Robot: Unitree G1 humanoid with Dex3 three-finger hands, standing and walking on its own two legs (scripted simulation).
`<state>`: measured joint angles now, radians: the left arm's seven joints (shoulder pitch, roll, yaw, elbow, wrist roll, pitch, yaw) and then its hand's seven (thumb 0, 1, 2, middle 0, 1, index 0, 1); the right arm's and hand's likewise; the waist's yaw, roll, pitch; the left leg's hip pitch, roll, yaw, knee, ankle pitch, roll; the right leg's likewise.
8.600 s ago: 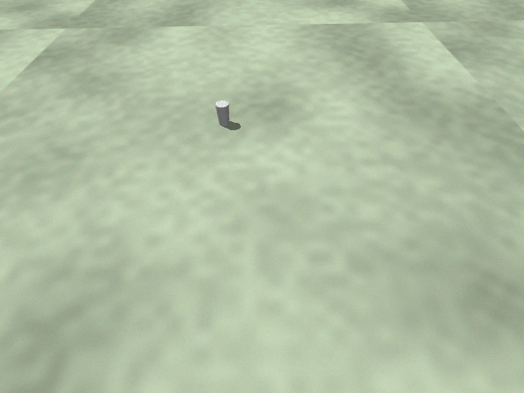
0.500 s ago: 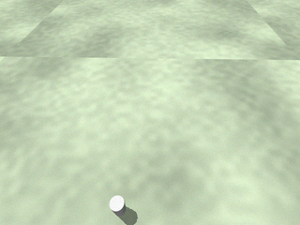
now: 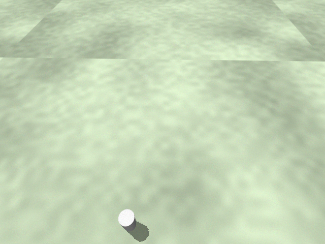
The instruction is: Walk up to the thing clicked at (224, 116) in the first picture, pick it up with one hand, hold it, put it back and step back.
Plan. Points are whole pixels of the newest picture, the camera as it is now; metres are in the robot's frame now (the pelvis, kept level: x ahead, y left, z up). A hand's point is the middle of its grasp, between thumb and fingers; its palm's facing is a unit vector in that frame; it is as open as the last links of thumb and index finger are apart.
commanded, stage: go down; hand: left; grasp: from the side
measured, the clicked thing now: (128, 221) +0.37 +0.22 -0.71
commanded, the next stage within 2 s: none
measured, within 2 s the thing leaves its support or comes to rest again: neither
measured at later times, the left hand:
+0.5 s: hand out of the picture +0.14 +0.28 -0.20, palm faces +0.06 -0.95 -0.32, open 16.3 cm
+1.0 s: hand out of the picture +0.13 +0.30 -0.23, palm faces +0.11 -0.95 -0.30, open 17.3 cm
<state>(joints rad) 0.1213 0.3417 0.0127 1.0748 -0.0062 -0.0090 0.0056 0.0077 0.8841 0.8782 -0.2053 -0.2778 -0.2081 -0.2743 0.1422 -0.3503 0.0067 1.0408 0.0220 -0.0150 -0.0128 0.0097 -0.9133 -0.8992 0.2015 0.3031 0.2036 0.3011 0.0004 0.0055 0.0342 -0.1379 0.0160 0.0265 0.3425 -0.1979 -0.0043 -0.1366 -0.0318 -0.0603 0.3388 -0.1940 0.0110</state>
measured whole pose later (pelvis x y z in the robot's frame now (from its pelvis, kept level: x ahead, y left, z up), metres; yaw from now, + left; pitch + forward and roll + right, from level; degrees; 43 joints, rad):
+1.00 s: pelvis -0.03 +0.01 -0.12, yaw +0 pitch +20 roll -3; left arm 0.25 0.38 0.31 0.46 -0.02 0.12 -0.14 -0.01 -0.52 0.01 -0.09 -0.04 -0.10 -0.04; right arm 0.20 -0.25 -0.01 0.54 0.00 -0.20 -0.06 0.01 -0.93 -0.90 0.20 0.30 0.20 0.30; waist -0.02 0.00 -0.14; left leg -1.05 0.04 -0.02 1.27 -0.56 0.01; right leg -1.01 -0.04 -0.07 1.20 -0.53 0.02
